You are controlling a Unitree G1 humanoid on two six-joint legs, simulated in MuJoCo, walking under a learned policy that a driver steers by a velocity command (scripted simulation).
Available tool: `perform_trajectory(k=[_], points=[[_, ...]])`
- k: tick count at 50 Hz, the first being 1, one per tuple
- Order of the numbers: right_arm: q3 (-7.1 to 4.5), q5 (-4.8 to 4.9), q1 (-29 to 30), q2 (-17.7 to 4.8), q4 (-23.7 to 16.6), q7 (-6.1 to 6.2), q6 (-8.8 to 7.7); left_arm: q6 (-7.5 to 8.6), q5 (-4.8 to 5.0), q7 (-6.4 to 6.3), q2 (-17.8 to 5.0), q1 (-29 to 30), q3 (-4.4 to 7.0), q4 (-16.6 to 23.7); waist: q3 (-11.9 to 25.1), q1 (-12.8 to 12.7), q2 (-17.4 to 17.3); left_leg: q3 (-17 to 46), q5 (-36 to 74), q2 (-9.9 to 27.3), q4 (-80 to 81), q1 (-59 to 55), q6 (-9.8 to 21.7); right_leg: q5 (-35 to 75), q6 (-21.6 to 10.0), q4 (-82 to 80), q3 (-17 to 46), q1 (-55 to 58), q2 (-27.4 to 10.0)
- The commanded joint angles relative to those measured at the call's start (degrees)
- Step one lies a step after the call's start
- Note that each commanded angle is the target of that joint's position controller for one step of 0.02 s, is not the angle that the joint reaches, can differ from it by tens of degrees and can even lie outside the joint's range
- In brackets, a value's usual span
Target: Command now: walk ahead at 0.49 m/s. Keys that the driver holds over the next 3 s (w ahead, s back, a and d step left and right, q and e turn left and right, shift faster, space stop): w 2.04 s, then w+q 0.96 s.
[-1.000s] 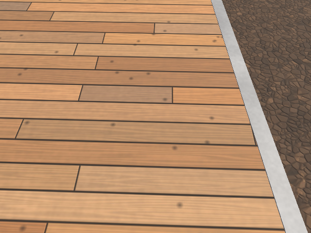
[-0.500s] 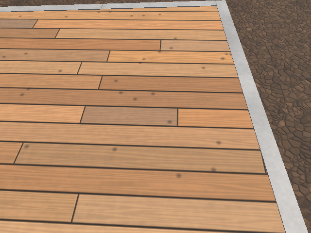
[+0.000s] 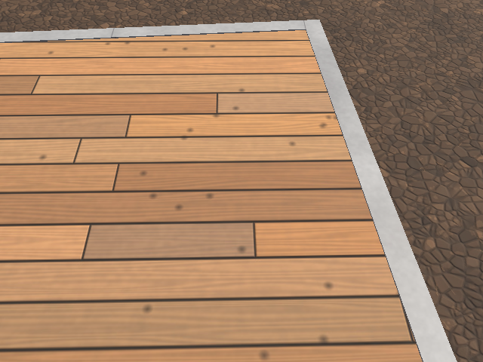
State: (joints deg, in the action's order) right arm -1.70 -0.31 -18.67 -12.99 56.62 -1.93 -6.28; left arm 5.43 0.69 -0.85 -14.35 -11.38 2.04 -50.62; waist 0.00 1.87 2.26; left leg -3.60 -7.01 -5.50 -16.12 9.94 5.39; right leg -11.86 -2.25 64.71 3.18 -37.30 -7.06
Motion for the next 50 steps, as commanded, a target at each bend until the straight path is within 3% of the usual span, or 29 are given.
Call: perform_trajectory(k=[1, 5, 10, 12, 13, 14, 15, 16, 17, 18, 19, 20, 22, 24, 27, 32, 35, 38, 40, 41, 42, 43, 44, 45, 46, 47, 48, 50], points=[[-1.28, 0.12, 2.40, -7.72, -3.28, 1.11, -0.96, -0.30, -0.67, -0.37, -2.38, -1.88, 0.64, 2.43, -3.12, -2.67, -4.19, 12.40, 3.40, 16.31, 11.54, 5.79, 9.88, 8.96, 1.56, -8.56, 0.21, -1.29, -2.46], [-1.54, 1.03, -2.14, -9.26, -2.26, 1.88, -0.23, 0.28, -0.16, 0.26, -1.67, 7.23, 0.33, 4.74, -3.11, 0.66, -4.44, 9.41, 4.34, 15.29, 10.44, 1.14, 7.20, 17.44, 2.04, -24.48, -1.97, 0.66, 0.13], [-1.81, 1.49, -6.37, -9.72, -0.31, 1.96, 0.94, 0.83, 0.62, 1.96, -2.48, 14.34, 0.16, 7.59, -4.60, 2.84, -5.39, 10.47, 2.87, 18.73, 6.26, -7.98, 6.39, 12.53, 0.93, -32.93, -2.45, 0.49, 1.78], [-2.15, 1.53, -5.86, -10.44, -0.20, 2.10, 1.55, 1.36, 0.63, 2.55, -3.71, 13.04, 0.55, 7.93, -3.85, 1.33, -6.20, 11.26, 5.57, 20.11, 3.12, -10.45, 5.49, 8.01, -0.69, -35.36, -2.93, 3.69, 2.70], [-2.24, 1.51, -4.76, -10.85, -0.43, 2.14, 1.86, 1.59, 0.57, 2.64, -4.74, 9.95, 1.10, 7.31, -2.27, -0.78, -6.77, 10.72, 11.88, 19.76, -0.37, -10.51, 4.74, 6.45, -1.64, -36.58, -4.14, 8.63, 4.04], [-1.95, 1.27, -3.72, -10.20, -0.78, 2.13, 2.16, 1.73, 0.44, 2.48, -6.72, 2.80, 2.31, 5.16, 1.76, -4.45, -6.31, 8.49, 21.17, 17.12, -8.74, -9.45, 3.45, 5.98, -3.05, -37.91, -5.56, 18.10, 5.91], [-1.01, 0.47, -2.99, -7.99, -1.99, 2.10, 2.13, 1.86, 0.10, 2.03, -10.76, -8.88, 3.88, 2.19, 9.91, -8.92, -3.35, 5.22, 19.95, 13.66, -24.05, -1.46, 1.44, 7.44, -6.23, -36.38, -0.10, 34.77, 1.00], [1.00, 0.25, -8.40, -1.55, -3.12, 1.63, 0.91, 1.35, -0.80, 1.90, -17.39, -16.79, 5.56, 0.68, 18.27, -8.42, 10.70, 0.46, -0.89, 4.21, -47.47, 22.86, -3.24, 1.61, -15.01, -39.41, 24.14, 58.17, -13.33], [0.77, 1.14, -8.64, -3.33, -2.27, 1.35, -0.65, 1.25, -0.68, 2.14, -13.08, -17.87, 4.35, 0.33, 21.81, -8.67, 12.57, 9.02, -24.31, 2.85, -57.11, 31.50, -2.74, -3.34, -17.25, -47.26, 39.15, 60.67, -16.60], [-0.73, 2.64, -3.59, -8.96, -3.66, 1.12, -1.45, 1.38, -0.39, 2.17, -9.43, -12.61, 3.11, 1.22, 13.25, -7.53, 8.37, 10.34, -21.01, 6.52, -60.74, 36.28, -1.43, -3.80, -14.03, -47.81, 31.46, 53.55, -14.74], [-0.90, 2.75, 0.11, -9.40, -4.66, 1.31, -1.52, 1.24, -0.28, 2.20, -7.30, -6.96, 2.35, 2.61, 8.43, -5.75, 4.42, 8.66, -15.34, 9.77, -59.06, 35.14, -1.06, 0.19, -12.08, -48.88, 22.97, 45.19, -12.38], [-1.09, 1.96, 2.05, -8.56, -4.93, 1.66, -1.15, 1.16, -0.43, 2.51, -5.49, -3.08, 1.74, 3.22, 4.62, -4.15, 1.21, 7.71, -11.21, 11.67, -55.35, 32.92, -1.42, 4.03, -11.11, -51.19, 17.28, 37.66, -9.76], [-1.35, 1.24, 0.56, -6.33, -4.53, 2.02, 0.53, 1.37, -0.95, 2.98, -3.75, -1.22, 1.24, 2.71, 2.04, -1.23, 2.61, 7.49, -6.83, 13.65, -50.31, 26.61, -2.08, 8.22, -9.81, -54.85, 10.53, 29.47, -6.16], [-1.34, 1.06, 0.06, -4.91, -4.52, 2.19, 1.53, 1.70, -0.95, 2.85, -4.97, -3.40, 1.61, 1.20, 0.92, -0.36, 1.98, 6.72, -4.22, 13.69, -47.98, 26.62, -2.93, 14.32, -10.69, -56.35, 6.86, 27.68, -5.28], [-1.67, 0.56, 6.30, -5.09, -6.84, 2.32, 1.73, 1.44, -0.96, 1.87, -6.42, -6.67, 2.01, -0.48, -0.93, -1.36, 0.74, 6.63, 2.77, 13.92, -39.52, 32.07, -4.12, 19.13, -10.85, -57.32, 4.28, 29.82, -5.31], [-1.18, 0.88, 16.67, -3.67, -9.75, 1.51, 1.20, 0.77, -0.30, 0.80, -7.40, -10.66, 2.04, -2.26, -3.04, -4.32, 1.10, 4.45, 13.44, 11.79, -22.96, 30.08, -4.22, 15.17, -8.99, -58.70, 0.53, 31.76, -3.89], [-0.95, 1.28, 21.39, -3.78, -11.36, 0.77, 0.94, 0.23, 0.06, 0.62, -7.71, -13.71, 2.22, -4.04, -4.81, -5.80, 1.12, 4.10, 12.54, 10.87, -18.02, 30.91, -3.70, 13.89, -8.94, -57.64, 0.61, 36.60, -5.59], [-0.94, 1.49, 23.97, -4.37, -13.05, -0.30, 0.34, -0.58, 0.30, 0.19, -8.14, -14.45, 2.63, -5.13, -5.58, -5.51, 1.33, 4.29, 7.94, 10.42, -14.93, 31.27, -2.05, 16.47, -8.29, -54.56, 1.10, 41.82, -8.04], [-1.44, 1.51, 21.62, -5.69, -12.84, -0.70, -0.03, -1.08, 0.35, 0.02, -8.92, -13.18, 2.99, -5.10, -3.75, -3.56, 2.27, 2.96, 3.82, 8.85, -13.49, 25.53, -0.65, 24.11, -7.29, -50.92, 0.81, 43.12, -8.45], [-2.17, 1.44, 17.68, -7.01, -11.87, -0.62, -0.15, -1.34, 0.28, 0.00, -9.42, -11.94, 3.11, -4.84, -1.13, -1.19, 3.12, 1.24, 2.64, 6.89, -13.02, 18.74, 0.29, 33.55, -6.56, -46.39, -0.09, 42.70, -7.63], [-3.52, 1.36, 9.00, -9.20, -9.08, -0.31, -0.14, -1.68, 0.05, 0.03, -8.59, -10.94, 2.78, -4.53, 3.83, 3.05, 2.55, -0.30, 3.21, 4.87, -12.27, 7.09, 1.73, 40.41, -5.23, -36.50, -2.25, 40.24, -4.72], [-4.89, 0.88, -1.97, -13.08, -6.40, 0.23, -0.06, -1.68, -0.65, 0.07, -6.97, -10.86, 1.94, -3.34, 11.80, 6.88, -1.27, 7.50, 4.60, 11.80, -14.13, -10.96, 4.93, 31.05, -3.25, -20.51, -4.54, 29.27, -1.48], [-6.16, 0.33, -8.45, -18.47, -4.88, 0.36, 0.33, -0.41, -0.92, 0.94, 0.67, -18.36, -0.33, -3.06, 20.78, 4.30, -15.84, 34.26, -4.13, 26.43, -10.17, -33.93, 14.61, -1.45, 1.08, 2.80, -5.15, 4.84, 8.96], [-4.71, 0.60, -8.59, -13.76, -4.84, 0.26, 0.39, 1.19, 0.26, 1.22, -2.16, -16.75, 0.22, -3.97, 23.30, 5.36, -15.24, 46.47, -10.15, 28.13, -1.69, -34.55, 14.87, -20.58, 0.19, 11.02, 3.88, -2.54, 9.80], [-3.82, 1.00, -3.04, -10.98, -5.60, 0.34, 0.18, 2.02, 1.87, 1.34, -7.21, -10.41, 1.60, -1.88, 13.56, 4.42, -12.08, 37.92, -11.04, 26.01, -0.71, -26.52, 11.25, -17.23, -1.02, 13.38, 3.64, -7.34, 6.15], [-3.09, 0.94, 2.85, -8.97, -7.03, 0.37, 0.19, 2.16, 1.91, 0.96, -7.64, -6.33, 1.71, -0.69, 7.97, 2.50, -7.48, 30.00, -6.87, 23.99, 0.66, -16.72, 9.23, -11.28, -1.42, 10.93, 1.72, -6.12, 2.76], [-2.52, 0.47, 6.39, -7.14, -7.52, 0.14, 0.10, 1.80, 1.02, 0.48, -7.07, -4.83, 2.03, -0.48, 4.24, 0.62, -5.13, 24.54, -2.37, 21.92, 2.64, -8.33, 8.42, -7.20, -1.18, 7.44, 0.92, -3.31, 0.69], [-1.99, -0.23, 7.99, -5.19, -6.93, -0.25, -0.21, 0.14, 0.36, 0.09, -4.61, -7.42, 2.26, -1.09, 2.41, -2.60, -7.30, 17.96, 0.84, 18.34, 6.14, -0.03, 7.22, -3.29, -0.98, 2.63, 1.17, 3.56, -1.51]])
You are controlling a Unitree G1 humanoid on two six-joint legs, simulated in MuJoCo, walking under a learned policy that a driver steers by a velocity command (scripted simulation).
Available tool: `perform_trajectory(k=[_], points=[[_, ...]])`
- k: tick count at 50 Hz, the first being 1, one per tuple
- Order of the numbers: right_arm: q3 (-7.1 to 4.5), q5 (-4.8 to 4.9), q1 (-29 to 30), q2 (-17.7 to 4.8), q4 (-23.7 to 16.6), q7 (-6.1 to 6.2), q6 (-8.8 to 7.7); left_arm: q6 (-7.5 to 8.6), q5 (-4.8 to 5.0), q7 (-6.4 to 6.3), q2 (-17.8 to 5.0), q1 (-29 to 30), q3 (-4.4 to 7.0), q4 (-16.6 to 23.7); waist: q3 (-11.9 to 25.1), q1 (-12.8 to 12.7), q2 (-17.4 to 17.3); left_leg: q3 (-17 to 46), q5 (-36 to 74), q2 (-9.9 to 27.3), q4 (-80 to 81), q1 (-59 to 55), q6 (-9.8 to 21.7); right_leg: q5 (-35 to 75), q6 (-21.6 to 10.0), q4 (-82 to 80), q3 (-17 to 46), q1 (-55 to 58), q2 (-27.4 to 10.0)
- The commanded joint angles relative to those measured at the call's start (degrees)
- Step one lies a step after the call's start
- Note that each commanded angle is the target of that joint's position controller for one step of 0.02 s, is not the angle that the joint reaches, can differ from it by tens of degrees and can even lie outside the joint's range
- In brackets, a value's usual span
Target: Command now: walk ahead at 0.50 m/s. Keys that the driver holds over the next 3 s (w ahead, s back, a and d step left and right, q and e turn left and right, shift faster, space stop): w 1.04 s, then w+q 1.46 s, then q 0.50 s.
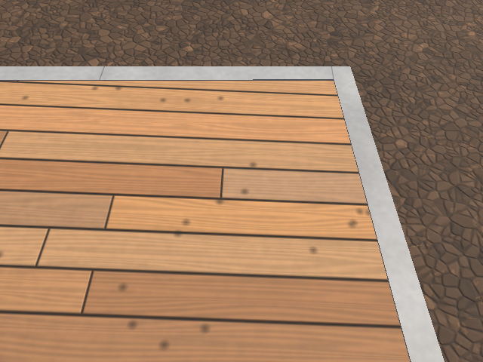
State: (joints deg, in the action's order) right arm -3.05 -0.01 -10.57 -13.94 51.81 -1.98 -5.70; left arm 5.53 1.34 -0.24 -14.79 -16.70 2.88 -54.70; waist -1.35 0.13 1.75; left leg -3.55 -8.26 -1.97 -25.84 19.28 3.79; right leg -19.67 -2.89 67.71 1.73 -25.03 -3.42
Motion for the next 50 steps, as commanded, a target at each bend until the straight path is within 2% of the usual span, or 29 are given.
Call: perform_trajectory(k=[1, 4, 6, 10, 15, 18, 19, 20, 21, 22, 23, 24, 25, 26, 27, 28, 29, 31, 34, 38, 43, 46, 47, 48, 49, 50], points=[[-0.77, -0.44, -0.97, -4.68, -1.49, -0.13, -0.94, -0.56, -0.32, -0.62, -2.94, -2.99, 1.34, 2.67, 3.24, -1.34, -6.74, 15.95, 3.93, 14.24, 16.99, -7.71, 9.27, 5.26, -0.04, -1.66, 2.04, -7.91, -5.29], [-1.35, -0.36, -4.19, -7.22, 0.10, 0.87, -1.09, -1.24, -0.88, -0.88, -3.31, 1.72, 1.71, 4.52, 0.67, -0.98, -5.11, 12.90, 9.03, 14.38, 19.05, -7.95, 10.18, 11.61, 1.57, -8.57, 1.65, -13.04, -5.92], [-1.33, -0.18, -6.27, -7.51, 0.88, 1.57, -0.70, -1.10, -1.15, -0.76, -3.10, 5.97, 1.77, 5.88, -0.03, 0.07, -4.60, 11.50, 10.57, 14.14, 19.36, -10.22, 9.56, 17.33, 2.30, -14.93, 1.46, -16.11, -5.81], [-1.24, 0.40, -9.51, -8.07, 2.11, 2.20, -0.21, -0.60, -0.82, 0.07, -1.79, 13.60, 1.20, 7.91, -1.45, 2.43, -4.96, 7.94, 9.58, 12.62, 19.75, -12.39, 7.68, 26.00, 2.38, -27.86, -0.52, -14.49, -3.71], [-1.59, 0.84, -14.08, -8.69, 4.65, 2.44, 0.89, 0.01, -0.17, 1.66, -1.87, 21.24, 0.56, 10.79, -3.93, 4.76, -4.92, 8.01, 9.73, 15.65, 16.73, -20.79, 7.58, 22.87, 1.49, -35.69, -1.32, -15.94, -2.07], [-2.14, 1.08, -13.34, -9.59, 5.10, 2.77, 1.63, 0.58, -0.04, 2.54, -3.37, 20.25, 0.86, 11.46, -2.93, 2.81, -6.13, 8.42, 16.71, 17.58, 12.45, -24.40, 6.36, 16.90, -0.67, -38.36, -1.96, -11.90, -0.74], [-2.31, 1.11, -12.08, -10.13, 4.84, 2.81, 1.84, 0.73, -0.11, 2.56, -4.58, 17.12, 1.42, 10.77, -0.95, 0.81, -6.91, 7.78, 24.85, 17.17, 9.05, -24.34, 5.66, 15.35, -1.61, -38.97, -3.27, -6.35, 0.85], [-2.21, 1.14, -10.57, -9.93, 4.49, 2.80, 2.11, 0.79, -0.32, 2.37, -6.31, 10.34, 2.47, 8.74, 3.04, -2.99, -6.80, 5.82, 33.83, 15.02, 1.36, -22.95, 4.48, 15.81, -2.96, -40.17, -5.06, 3.41, 2.95], [-1.53, 0.73, -10.17, -8.26, 3.79, 2.76, 2.20, 0.77, -0.60, 1.91, -9.54, -0.16, 3.94, 5.63, 9.95, -7.09, -5.08, 3.45, 32.38, 11.72, -11.42, -15.94, 2.65, 17.49, -5.23, -38.72, -2.82, 19.30, 1.08], [0.11, -0.08, -15.26, -3.08, 2.52, 2.38, 1.46, 0.57, -1.81, 1.46, -15.42, -8.99, 5.33, 4.11, 19.74, -6.79, 6.34, 0.50, 10.59, 4.46, -34.34, 5.16, -1.04, 14.66, -12.80, -39.02, 19.10, 42.92, -13.99], [0.94, 0.61, -16.76, -1.10, 3.36, 1.90, -0.04, 0.30, -1.08, 1.69, -13.40, -10.22, 4.57, 3.39, 25.08, -6.25, 14.38, 6.58, -23.59, -1.71, -47.02, 17.93, -2.16, 7.45, -17.82, -49.03, 40.19, 49.97, -20.50], [-0.63, 2.11, -12.02, -7.14, 2.43, 1.58, -1.17, 0.39, -0.66, 1.70, -9.55, -6.25, 3.26, 4.06, 17.90, -6.36, 9.60, 10.45, -22.36, 2.34, -52.18, 23.76, -0.84, 3.49, -14.65, -50.28, 34.90, 44.31, -18.32], [-0.83, 2.80, -7.15, -8.21, 0.97, 1.57, -1.68, 0.35, -0.80, 1.53, -7.31, -1.25, 2.57, 5.33, 11.36, -5.21, 6.15, 8.75, -17.35, 5.43, -51.31, 24.71, 0.02, 5.60, -12.34, -51.22, 26.26, 35.78, -16.18], [-0.99, 2.25, -4.87, -7.57, 0.66, 1.93, -1.52, 0.40, -1.21, 1.73, -5.80, 2.92, 1.98, 5.88, 6.67, -3.28, 1.78, 7.47, -12.56, 7.93, -47.39, 22.39, -0.08, 10.09, -11.14, -53.44, 19.96, 26.69, -13.80], [-1.49, 1.46, -4.89, -7.17, 0.85, 2.31, -0.80, 0.66, -1.66, 1.91, -4.11, 5.20, 1.47, 6.11, 4.47, -1.30, 1.76, 7.74, -9.63, 9.80, -43.45, 18.95, -0.15, 13.02, -10.03, -55.35, 15.64, 20.79, -11.57], [-1.47, 1.26, -6.29, -5.80, 1.22, 2.39, 0.09, 0.75, -1.94, 2.10, -3.56, 5.79, 1.28, 5.79, 3.74, 0.13, 2.74, 7.80, -7.97, 10.50, -41.55, 15.76, -0.33, 14.04, -9.75, -57.12, 13.26, 17.17, -10.42], [-1.38, 1.13, -7.27, -4.44, 1.57, 2.49, 0.78, 0.93, -1.82, 2.14, -3.77, 5.21, 1.35, 5.30, 3.35, 0.73, 2.76, 7.44, -7.20, 10.68, -39.98, 14.40, -0.65, 15.42, -10.15, -58.44, 11.61, 15.28, -9.87], [-1.51, 0.88, -5.80, -3.98, 0.96, 2.73, 1.52, 1.19, -1.74, 1.67, -5.51, 3.37, 1.74, 4.19, 1.66, 1.20, 2.03, 6.95, -3.80, 11.03, -36.11, 16.39, -1.62, 18.63, -10.94, -60.34, 8.80, 14.07, -9.58], [-1.75, 0.23, 0.56, -4.20, -1.13, 2.67, 1.54, 0.85, -1.60, 0.65, -6.67, 0.46, 1.98, 2.92, -0.07, -0.08, 1.07, 6.77, 4.95, 11.06, -26.58, 21.43, -2.98, 21.17, -10.48, -61.48, 6.21, 16.38, -9.22], [-1.19, 0.53, 8.22, -2.84, -3.14, 1.91, 1.07, 0.44, -1.00, 0.00, -7.11, -2.79, 1.93, 1.49, -1.58, -2.34, 1.55, 4.68, 14.25, 8.90, -13.71, 19.40, -3.21, 20.39, -8.55, -61.97, 2.06, 17.68, -7.34], [-0.55, 1.16, 15.52, -3.02, -5.88, 0.52, 0.55, -0.57, -0.46, -0.28, -7.73, -7.29, 2.34, -1.29, -3.98, -4.44, 1.61, 4.21, 11.64, 7.45, -6.05, 20.65, -2.20, 20.51, -8.23, -59.08, 1.92, 25.90, -10.39], [-0.92, 1.33, 14.30, -4.71, -6.40, -0.28, -0.06, -1.35, -0.21, -0.61, -8.72, -6.49, 2.90, -1.81, -2.84, -2.47, 2.79, 3.47, 5.49, 6.14, -3.59, 16.44, -0.12, 27.42, -6.97, -54.82, 2.37, 29.63, -12.34], [-1.51, 1.28, 11.06, -5.94, -5.66, -0.29, -0.22, -1.59, -0.18, -0.66, -9.22, -5.24, 3.05, -1.57, -0.78, -0.41, 3.58, 2.02, 3.89, 4.50, -2.98, 10.80, 0.79, 35.78, -6.25, -51.18, 1.69, 29.63, -11.87], [-2.63, 1.07, 3.93, -7.74, -3.46, -0.11, -0.27, -1.89, -0.15, -0.66, -8.78, -3.92, 2.86, -1.30, 3.40, 3.42, 3.33, 0.21, 4.13, 2.42, -1.93, 0.74, 2.10, 44.36, -4.98, -42.96, -0.38, 28.11, -9.53], [-4.10, 0.71, -6.71, -11.12, -0.36, 0.34, -0.26, -2.01, -0.63, -0.66, -7.00, -3.77, 2.10, -0.57, 10.57, 7.38, 1.08, 3.42, 5.50, 5.22, -3.75, -15.58, 4.47, 41.22, -3.06, -29.46, -2.80, 20.33, -6.24], [-5.50, -0.23, -15.01, -16.76, 1.24, 0.70, 0.03, -1.16, -1.18, -0.15, -1.41, -9.72, 0.37, 0.26, 19.72, 6.51, -10.97, 27.16, -1.18, 20.12, -2.25, -39.36, 12.80, 19.72, 1.26, -6.15, -5.66, -2.94, 2.14]])
Over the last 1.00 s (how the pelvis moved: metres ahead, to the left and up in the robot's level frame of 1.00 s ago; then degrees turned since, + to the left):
0.54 -0.01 -0.01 1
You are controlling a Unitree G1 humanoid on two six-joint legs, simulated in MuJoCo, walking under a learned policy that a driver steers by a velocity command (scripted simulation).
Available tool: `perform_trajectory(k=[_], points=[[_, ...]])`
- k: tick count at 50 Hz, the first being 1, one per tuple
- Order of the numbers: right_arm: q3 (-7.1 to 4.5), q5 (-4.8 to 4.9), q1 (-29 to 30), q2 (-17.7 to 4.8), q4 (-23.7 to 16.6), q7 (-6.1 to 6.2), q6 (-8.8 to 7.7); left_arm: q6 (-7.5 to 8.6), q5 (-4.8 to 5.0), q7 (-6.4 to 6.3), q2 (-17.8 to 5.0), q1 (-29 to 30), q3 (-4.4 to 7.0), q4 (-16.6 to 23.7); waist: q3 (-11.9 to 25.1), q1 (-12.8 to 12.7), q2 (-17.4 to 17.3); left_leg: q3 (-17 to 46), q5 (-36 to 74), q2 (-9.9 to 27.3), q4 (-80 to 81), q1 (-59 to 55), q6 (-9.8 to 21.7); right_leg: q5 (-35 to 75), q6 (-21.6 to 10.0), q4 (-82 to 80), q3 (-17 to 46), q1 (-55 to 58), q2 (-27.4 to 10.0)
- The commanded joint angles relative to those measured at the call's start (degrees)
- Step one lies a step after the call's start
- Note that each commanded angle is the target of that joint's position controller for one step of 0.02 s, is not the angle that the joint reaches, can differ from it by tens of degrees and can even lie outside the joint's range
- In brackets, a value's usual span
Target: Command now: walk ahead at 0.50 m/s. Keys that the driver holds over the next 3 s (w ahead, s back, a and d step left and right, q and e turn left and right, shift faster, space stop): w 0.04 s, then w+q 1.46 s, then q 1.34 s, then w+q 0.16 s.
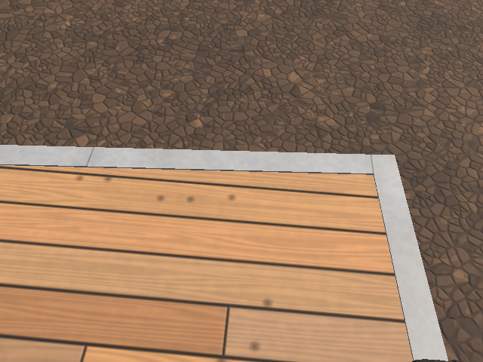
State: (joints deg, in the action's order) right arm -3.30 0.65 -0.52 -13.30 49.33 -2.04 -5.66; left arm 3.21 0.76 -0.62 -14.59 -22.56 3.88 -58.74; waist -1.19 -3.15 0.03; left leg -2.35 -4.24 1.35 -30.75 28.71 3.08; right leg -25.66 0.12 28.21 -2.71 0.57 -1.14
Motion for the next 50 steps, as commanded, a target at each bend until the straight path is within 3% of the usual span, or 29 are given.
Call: perform_trajectory(k=[1, 2, 3, 4, 5, 6, 8, 11, 15, 19, 21, 23, 24, 25, 26, 27, 28, 29, 30, 32, 34, 36, 41, 46, 49, 50], points=[[-4.16, -0.17, -25.92, -14.63, 4.10, 0.60, 0.21, 2.61, -0.31, 0.54, -0.99, -3.39, -1.07, 3.76, 23.74, 9.87, -14.99, 43.91, -11.25, 21.48, 12.49, -52.69, 16.17, -6.69, -1.35, 44.27, 6.23, -38.42, 4.40], [-2.99, 0.18, -21.68, -11.35, 3.54, 0.59, 0.03, 3.65, 1.33, 0.86, -6.17, 1.29, 0.35, 5.04, 16.71, 9.56, -11.45, 38.06, -15.08, 19.66, 13.54, -46.93, 13.30, -5.11, -2.73, 49.19, 9.38, -44.07, 0.61], [-2.32, 0.07, -16.58, -9.40, 2.10, 0.61, 0.00, 4.15, 1.76, 0.77, -7.13, 5.93, 0.46, 6.58, 10.54, 8.18, -8.02, 30.71, -12.89, 17.35, 14.59, -38.44, 11.46, 0.02, -3.64, 47.82, 7.25, -44.87, -2.58], [-1.77, -0.53, -12.52, -7.86, 1.48, 0.34, -0.05, 4.14, 0.94, 0.34, -6.89, 8.38, 0.74, 7.05, 5.80, 6.41, -4.16, 25.23, -8.45, 15.01, 16.67, -29.37, 10.77, 4.84, -3.65, 43.86, 6.09, -42.78, -4.82], [-1.26, -1.07, -10.36, -6.29, 1.15, 0.19, -0.25, 3.61, 0.17, -0.05, -6.50, 8.03, 1.21, 6.98, 4.09, 4.21, -4.57, 21.70, -4.77, 12.90, 18.30, -23.37, 10.03, 7.81, -3.68, 39.97, 6.53, -38.81, -6.56], [-1.02, -1.15, -9.84, -5.60, 1.19, 0.04, -0.22, 2.96, -0.12, -0.14, -5.30, 6.83, 1.18, 6.80, 3.55, 2.89, -5.13, 19.94, -3.32, 11.57, 19.89, -20.02, 10.10, 9.29, -3.42, 37.78, 6.55, -35.75, -6.99], [-1.34, -0.60, -11.53, -6.96, 1.76, 0.40, -0.38, 2.15, -0.57, -0.44, -3.79, 6.79, 1.13, 7.08, 2.47, 2.12, -4.54, 17.53, -0.59, 10.54, 22.09, -17.27, 11.24, 11.33, -2.16, 32.88, 5.85, -34.57, -6.89], [-1.95, -0.28, -15.08, -9.26, 2.65, 1.83, -0.33, 2.03, -1.01, -0.83, -4.28, 14.02, 1.36, 9.75, 0.08, 3.33, -3.20, 15.88, 1.87, 9.96, 23.48, -17.73, 11.34, 19.80, 0.23, 21.42, 5.83, -38.33, -6.04], [-2.07, 0.17, -18.68, -9.53, 3.30, 2.76, 0.26, 2.52, -0.51, 0.01, -3.11, 22.33, 0.88, 12.06, -1.16, 5.63, -4.29, 13.39, 0.83, 7.61, 22.62, -17.17, 9.00, 30.10, 1.20, 7.64, 5.36, -35.11, -3.07], [-2.29, 0.77, -22.49, -9.51, 4.21, 3.17, 1.05, 3.30, 0.18, 1.13, -3.50, 28.71, 0.37, 14.38, -2.14, 7.66, -4.50, 16.00, -1.31, 8.86, 19.13, -20.55, 8.77, 29.88, 1.33, 1.21, 5.77, -33.27, -1.48], [-2.64, 0.89, -22.42, -10.01, 3.99, 3.51, 1.52, 3.91, 0.35, 1.57, -5.04, 28.79, 0.62, 14.97, -1.76, 6.82, -5.04, 18.48, -1.85, 10.02, 16.24, -22.57, 8.02, 27.51, 0.87, -1.58, 6.62, -30.60, -1.25], [-3.07, 0.85, -21.15, -10.53, 3.35, 3.64, 2.01, 4.44, 0.36, 1.59, -6.91, 24.96, 1.22, 14.32, -0.23, 4.33, -6.51, 20.14, 1.33, 10.20, 12.11, -22.92, 6.98, 23.41, -0.15, -2.92, 5.88, -24.24, -0.64], [-2.79, 0.75, -20.37, -9.49, 2.69, 3.60, 2.15, 4.65, 0.09, 1.28, -8.49, 19.09, 2.09, 12.71, 2.82, 1.48, -6.15, 19.32, 5.54, 7.69, 6.67, -21.63, 5.71, 22.11, -1.53, -4.36, 5.13, -15.97, -0.24], [-1.85, 0.24, -18.90, -6.81, 1.14, 3.33, 2.07, 5.00, -0.87, 0.90, -11.32, 9.80, 3.10, 11.09, 10.34, -2.71, -3.09, 16.58, 3.84, 3.66, -6.73, -15.42, 3.94, 21.26, -4.63, -2.33, 9.98, -1.32, -6.04], [-0.68, 0.15, -23.66, -2.28, -0.56, 3.24, 1.39, 4.52, -1.52, 0.48, -16.67, 1.83, 4.40, 10.15, 19.64, -2.47, 10.18, 8.72, -14.04, -4.36, -27.05, 2.60, -0.21, 18.02, -10.93, -3.26, 28.53, 20.32, -19.50], [-0.45, 1.50, -26.53, -3.21, -1.43, 3.08, 0.69, 3.94, -1.05, 0.95, -14.81, 0.75, 3.84, 9.36, 22.93, -1.15, 20.64, 9.78, -30.93, -4.00, -38.86, 14.23, -0.65, 7.25, -15.57, -9.92, 46.34, 23.86, -25.38], [-1.88, 2.19, -23.26, -8.96, -1.01, 3.16, 0.74, 3.88, -0.81, 0.95, -9.10, 4.80, 2.32, 10.76, 14.55, -1.38, 12.04, 11.63, -26.97, -0.30, -43.74, 17.67, -0.40, 2.49, -13.04, -11.09, 39.63, 16.52, -22.76], [-2.26, 1.92, -19.29, -9.76, -1.67, 3.19, 1.10, 3.63, -0.74, 0.91, -6.66, 8.37, 1.55, 11.44, 8.74, -0.92, 7.23, 9.89, -21.77, 2.15, -43.29, 17.01, -0.31, 5.26, -10.55, -12.01, 30.08, 8.18, -20.10], [-2.39, 1.46, -17.64, -8.78, -2.08, 3.24, 1.47, 3.41, -0.99, 1.04, -5.32, 11.62, 1.03, 11.45, 4.96, 0.59, 4.95, 9.14, -17.91, 3.88, -40.87, 14.57, -0.51, 9.93, -9.53, -13.95, 23.99, 0.90, -17.45], [-2.64, 1.20, -17.51, -6.48, -2.78, 2.84, 2.58, 3.40, -1.55, 1.04, -4.49, 13.97, 0.74, 10.90, 1.70, 2.83, 7.03, 8.78, -13.73, 6.45, -36.84, 10.22, -0.59, 15.47, -8.66, -17.44, 15.74, -6.86, -14.66], [-2.44, 1.21, -16.50, -4.83, -4.03, 2.56, 3.42, 3.79, -1.48, 0.89, -5.56, 13.35, 1.24, 10.13, 1.03, 3.23, 5.89, 8.01, -10.86, 6.90, -35.06, 10.45, -1.07, 20.94, -9.83, -19.51, 11.03, -8.25, -14.48], [-2.44, 0.90, -14.36, -4.77, -5.52, 2.45, 3.84, 3.98, -1.50, 0.53, -6.87, 12.43, 1.74, 9.41, 0.50, 3.24, 4.12, 8.41, -6.79, 7.03, -31.20, 12.73, -1.67, 25.81, -10.60, -20.34, 7.38, -7.44, -14.97], [-1.67, 0.69, -6.35, -4.15, -8.51, 0.70, 3.41, 3.24, -1.15, -0.17, -9.04, 10.69, 2.28, 8.77, -1.42, 0.94, 3.12, 4.68, 5.65, 5.96, -15.64, 10.92, -1.70, 29.24, -9.04, -21.13, -2.48, -5.53, -13.40], [-1.20, 0.72, 1.30, -4.48, -12.72, -0.97, 3.64, 1.63, 0.13, -0.30, -11.40, 6.26, 2.97, 7.41, -4.04, -1.05, 2.98, 0.64, 1.62, 4.28, -7.42, 11.04, 0.20, 33.32, -7.63, -18.12, -6.43, 2.49, -15.94], [-2.61, 0.61, -2.78, -7.38, -13.27, -1.30, 4.01, 0.42, 0.88, -0.55, -13.86, 7.10, 3.63, 7.75, 0.07, 2.92, 5.63, -4.03, -7.14, -0.82, -6.13, 1.12, 3.42, 58.57, -5.97, -6.76, -9.32, 5.08, -16.17], [-3.92, 0.79, -10.03, -9.41, -11.54, -1.15, 4.08, -0.12, 1.07, -0.69, -14.25, 7.94, 3.68, 8.00, 3.85, 7.28, 5.32, -5.49, -6.40, -3.61, -3.45, -8.43, 5.16, 64.41, -4.93, 3.22, -10.81, 3.42, -14.85]])
Over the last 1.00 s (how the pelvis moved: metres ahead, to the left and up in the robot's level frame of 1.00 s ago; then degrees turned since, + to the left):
0.55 -0.02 -0.02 0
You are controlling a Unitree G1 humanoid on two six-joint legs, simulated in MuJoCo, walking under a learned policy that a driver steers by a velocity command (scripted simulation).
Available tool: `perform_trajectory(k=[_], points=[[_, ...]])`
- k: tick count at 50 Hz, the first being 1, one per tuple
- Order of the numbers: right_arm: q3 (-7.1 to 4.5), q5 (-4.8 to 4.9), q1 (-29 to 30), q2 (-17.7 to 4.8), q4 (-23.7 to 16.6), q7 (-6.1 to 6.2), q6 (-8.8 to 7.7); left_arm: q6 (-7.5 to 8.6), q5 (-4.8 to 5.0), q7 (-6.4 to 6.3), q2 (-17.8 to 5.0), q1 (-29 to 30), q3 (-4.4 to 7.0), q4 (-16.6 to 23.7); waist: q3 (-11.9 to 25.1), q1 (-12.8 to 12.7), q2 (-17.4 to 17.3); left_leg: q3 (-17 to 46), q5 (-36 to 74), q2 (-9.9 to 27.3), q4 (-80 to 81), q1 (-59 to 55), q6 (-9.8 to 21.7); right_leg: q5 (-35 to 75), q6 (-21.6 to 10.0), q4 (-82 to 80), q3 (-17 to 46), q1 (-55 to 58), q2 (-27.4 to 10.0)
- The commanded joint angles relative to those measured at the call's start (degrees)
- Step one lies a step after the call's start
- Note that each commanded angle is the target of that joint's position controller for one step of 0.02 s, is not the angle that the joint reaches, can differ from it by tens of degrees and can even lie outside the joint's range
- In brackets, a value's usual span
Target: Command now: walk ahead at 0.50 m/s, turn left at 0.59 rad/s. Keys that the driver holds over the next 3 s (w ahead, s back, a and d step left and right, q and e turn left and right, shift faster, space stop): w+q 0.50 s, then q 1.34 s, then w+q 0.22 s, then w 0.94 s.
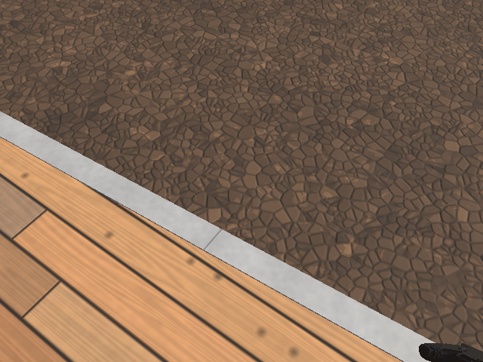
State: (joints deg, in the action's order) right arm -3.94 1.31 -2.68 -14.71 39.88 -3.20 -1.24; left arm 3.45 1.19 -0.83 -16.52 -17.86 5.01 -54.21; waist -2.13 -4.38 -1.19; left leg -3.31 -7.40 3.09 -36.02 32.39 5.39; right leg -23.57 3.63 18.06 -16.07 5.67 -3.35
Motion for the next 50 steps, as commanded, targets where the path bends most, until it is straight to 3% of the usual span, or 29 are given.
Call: perform_trajectory(k=[1, 2, 3, 4, 5, 6, 7, 8, 11, 13, 17, 20, 23, 25, 26, 27, 28, 29, 30, 31, 33, 35, 37, 41, 45, 48, 49, 50], points=[[-5.42, 0.26, -18.08, -11.93, 0.85, 0.88, -0.06, -0.43, 0.22, -0.68, -11.22, 2.93, 2.03, 3.83, 10.04, 13.21, 4.26, -2.28, -0.30, -6.53, 4.47, -28.61, 5.20, 56.28, -6.14, 27.48, 1.63, -10.47, -10.37], [-6.84, 0.53, -22.32, -18.12, 1.94, 2.17, 0.33, 0.24, -2.38, -0.37, -4.95, 0.81, 0.14, 6.04, 13.85, 11.22, -8.85, 20.45, -1.01, 7.08, 5.97, -46.00, 10.79, 16.18, -3.03, 47.91, 1.79, -31.82, -4.58], [-6.18, 0.08, -20.82, -19.65, -0.55, 1.72, -0.73, 2.75, -1.58, 0.38, -2.64, 0.18, -1.24, 8.76, 23.29, 8.27, -13.09, 51.15, -11.37, 16.95, 16.73, -55.82, 20.41, -12.03, -1.78, 61.00, 15.28, -46.68, 4.92], [-4.63, -0.41, -20.86, -14.49, -0.29, 1.18, -1.53, 4.42, 0.89, 1.07, -7.48, 7.62, -0.07, 10.18, 19.34, 11.45, -5.26, 46.37, -10.60, 15.71, 19.83, -54.06, 16.79, -7.94, -3.00, 62.95, 20.87, -53.17, 1.95], [-3.97, -0.37, -18.68, -12.22, -0.06, 1.19, -2.15, 5.24, 1.43, 1.25, -7.39, 9.47, -0.19, 10.85, 12.65, 10.15, -4.19, 37.47, -6.92, 13.53, 19.44, -46.96, 14.51, -2.83, -4.38, 59.43, 20.02, -54.40, -0.37], [-3.41, -0.24, -14.20, -10.52, -0.81, 1.29, -2.39, 5.38, 0.17, 0.71, -6.94, 8.96, -0.13, 9.79, 8.84, 7.29, 0.47, 30.99, -2.16, 10.76, 19.52, -37.94, 12.39, 1.43, -4.41, 54.39, 20.23, -50.45, -2.87], [-2.73, -0.58, -10.75, -8.61, -1.72, 1.46, -2.44, 4.84, -0.92, 0.40, -7.72, 8.04, 0.45, 9.24, 6.62, 5.03, -0.16, 26.48, 3.15, 8.80, 20.36, -30.84, 11.23, 3.90, -4.05, 49.85, 20.40, -46.03, -4.35], [-2.39, -1.11, -9.24, -7.99, -2.51, 1.71, -2.45, 3.97, -1.13, 0.55, -7.83, 7.06, 0.68, 9.16, 5.91, 3.58, -1.34, 24.85, 5.56, 7.70, 21.76, -26.43, 11.04, 5.49, -3.63, 47.99, 20.63, -42.67, -4.95], [-2.77, -0.74, -10.67, -9.60, -2.22, 2.71, -2.90, 2.41, -2.07, 0.45, -5.66, 8.53, 0.40, 10.43, 4.71, 3.04, -0.86, 20.92, 11.45, 5.94, 23.72, -21.00, 11.70, 10.42, -1.17, 40.55, 19.31, -41.13, -3.73], [-3.02, -0.55, -12.75, -10.46, -1.62, 3.52, -2.85, 2.28, -2.21, 0.37, -4.62, 13.15, -0.03, 12.10, 3.14, 4.47, -1.12, 19.09, 11.37, 4.62, 23.91, -20.15, 10.64, 17.27, -0.04, 32.38, 19.10, -42.40, -2.47], [-3.08, -0.17, -15.88, -10.57, -0.59, 4.10, -2.35, 2.85, -1.41, 1.33, -3.16, 20.73, -0.90, 14.68, 1.46, 7.56, -3.37, 17.75, 4.23, 2.26, 23.03, -18.28, 7.55, 28.98, -0.18, 16.72, 18.66, -37.59, 1.16], [-3.07, 0.19, -18.44, -10.38, 0.52, 4.20, -2.00, 3.42, -0.79, 2.09, -4.54, 23.40, -0.70, 16.37, 1.05, 8.51, -3.99, 21.49, 1.86, 3.98, 19.84, -21.26, 6.96, 28.76, -1.09, 12.21, 19.87, -36.04, 2.26], [-3.11, 0.06, -18.56, -10.28, 0.60, 4.64, -1.37, 4.22, -0.68, 2.60, -6.53, 21.54, -0.01, 16.58, 1.58, 7.04, -5.80, 26.26, 3.10, 5.66, 14.59, -25.49, 5.92, 21.77, -2.81, 9.66, 20.46, -33.04, 2.87], [-2.52, -0.07, -17.13, -8.68, -0.12, 4.61, -1.03, 4.78, -1.09, 2.20, -8.32, 13.21, 1.14, 14.57, 5.20, 2.62, -6.55, 25.87, 8.54, 2.61, 7.18, -24.59, 3.72, 20.53, -5.36, 6.56, 18.95, -21.10, 3.11], [-1.43, -0.74, -16.07, -5.89, -1.52, 4.44, -1.13, 5.02, -2.50, 1.73, -11.20, 5.76, 1.99, 13.98, 12.10, -0.99, -3.01, 22.03, 6.68, -1.22, -7.10, -18.95, 1.13, 23.30, -8.84, 8.64, 25.14, -7.40, -4.50], [-0.53, 0.29, -23.42, -2.60, -3.01, 4.73, -1.48, 4.29, -3.91, 1.41, -16.23, -0.58, 3.19, 12.93, 21.19, 1.10, 13.52, 13.98, -15.55, -9.85, -28.06, 0.82, -3.95, 25.39, -18.29, 7.22, 47.62, 13.84, -18.79], [-0.92, 0.42, -25.83, -6.98, -2.76, 4.83, -1.67, 3.76, -2.23, 1.84, -12.14, -0.23, 2.25, 13.04, 22.51, 1.99, 18.26, 14.88, -29.26, -7.59, -38.07, 8.80, -5.38, 24.39, -20.66, 3.89, 59.30, 15.18, -23.19], [-2.21, 0.42, -21.58, -11.29, -2.41, 4.87, -1.09, 3.17, -1.78, 1.60, -7.63, 3.11, 0.96, 14.38, 15.13, 1.16, 11.43, 15.17, -26.08, -5.12, -42.08, 10.75, -6.51, 29.12, -18.62, 4.13, 50.02, 8.23, -21.05], [-2.62, -0.04, -17.48, -12.12, -3.15, 5.02, -0.34, 2.40, -2.13, 1.38, -5.73, 6.13, 0.21, 15.17, 10.92, 1.58, 6.41, 12.54, -22.90, -3.13, -41.90, 9.31, -7.33, 37.04, -16.77, 4.68, 39.97, 0.83, -18.45], [-2.91, -0.55, -15.37, -11.74, -3.94, 5.07, 0.25, 1.88, -2.18, 1.37, -4.67, 8.40, -0.21, 14.86, 7.43, 2.85, 4.84, 11.27, -21.12, -1.65, -39.12, 7.67, -7.82, 43.78, -15.85, 4.19, 33.42, -5.97, -15.65], [-2.80, 0.01, -16.55, -8.80, -4.30, 4.89, 1.78, 1.64, -2.39, 1.33, -4.70, 10.34, -0.29, 14.11, 5.05, 5.28, 7.58, 9.01, -18.77, 0.45, -33.74, 2.42, -7.75, 44.45, -14.56, 1.15, 25.55, -14.35, -12.08], [-2.07, 0.18, -15.23, -6.13, -5.73, 4.85, 2.63, 1.59, -2.40, 0.99, -6.78, 11.11, 0.43, 13.28, 4.46, 5.54, 9.07, 7.15, -15.98, 0.68, -28.64, 2.21, -8.36, 46.62, -16.24, -1.70, 22.02, -16.02, -12.33], [-1.81, -0.19, -13.52, -5.76, -6.76, 4.61, 2.91, 1.09, -2.05, 0.40, -8.37, 11.38, 1.04, 12.80, 6.39, 5.30, 7.98, 6.78, -11.06, 1.38, -23.54, 2.17, -8.51, 47.83, -17.23, -2.61, 19.79, -13.97, -13.81], [-1.70, -0.36, -9.32, -5.84, -7.97, 3.17, 2.83, -0.48, -1.19, -0.29, -9.20, 12.90, 1.19, 12.35, 7.08, 4.15, 7.32, 4.32, -1.06, 1.28, -12.21, -3.10, -7.40, 41.81, -15.42, -3.07, 12.63, -13.48, -12.68], [-2.28, -0.40, -4.72, -6.99, -10.35, 1.74, 3.38, -1.58, -0.07, 0.19, -11.19, 11.24, 1.79, 11.38, 5.01, 2.73, 7.72, 1.87, -3.49, 0.14, -4.19, -5.21, -5.49, 37.04, -13.89, -0.19, 10.95, -10.77, -13.93], [-3.15, -0.44, -6.47, -7.94, -10.78, 1.25, 3.62, -2.20, 1.24, 0.32, -11.72, 11.73, 2.05, 11.29, 5.31, 4.75, 7.41, -0.26, -2.34, -2.12, 6.16, -10.77, -2.72, 38.67, -10.99, 7.75, 9.40, -9.07, -13.71], [-4.15, -0.81, -10.38, -10.01, -9.74, 1.80, 3.47, -2.19, 1.20, 0.46, -10.44, 9.89, 1.79, 10.59, 7.45, 6.35, 4.74, 0.34, 4.57, -3.74, 11.50, -18.86, -0.71, 38.90, -8.36, 15.80, 7.03, -11.65, -10.73], [-5.97, -1.12, -15.21, -16.48, -9.57, 3.17, 3.32, -1.94, -0.72, 0.70, -8.35, 8.16, 1.06, 11.39, 11.73, 7.38, -5.91, 13.44, 29.41, 5.40, 12.08, -32.41, 3.76, 24.73, -3.70, 30.51, 4.27, -22.96, -6.07]])
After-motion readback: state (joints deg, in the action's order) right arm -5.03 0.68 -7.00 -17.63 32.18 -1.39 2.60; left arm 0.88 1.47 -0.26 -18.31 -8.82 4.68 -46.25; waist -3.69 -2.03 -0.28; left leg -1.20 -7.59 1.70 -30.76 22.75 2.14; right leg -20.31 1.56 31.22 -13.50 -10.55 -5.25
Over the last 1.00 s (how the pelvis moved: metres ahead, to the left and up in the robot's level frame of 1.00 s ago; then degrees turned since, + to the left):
0.51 0.07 0.00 29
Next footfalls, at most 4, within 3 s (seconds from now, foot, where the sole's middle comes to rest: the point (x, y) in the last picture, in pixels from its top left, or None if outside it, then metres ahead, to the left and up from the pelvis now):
0.02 left None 0.18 0.10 -0.76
0.52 right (283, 347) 0.50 -0.05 -0.76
1.00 left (180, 352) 0.46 0.22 -0.76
1.40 right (251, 303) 0.61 0.04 -0.76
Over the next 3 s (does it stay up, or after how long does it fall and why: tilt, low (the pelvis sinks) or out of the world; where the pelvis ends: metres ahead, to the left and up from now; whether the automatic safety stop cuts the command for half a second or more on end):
stays up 0.53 0.55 0.02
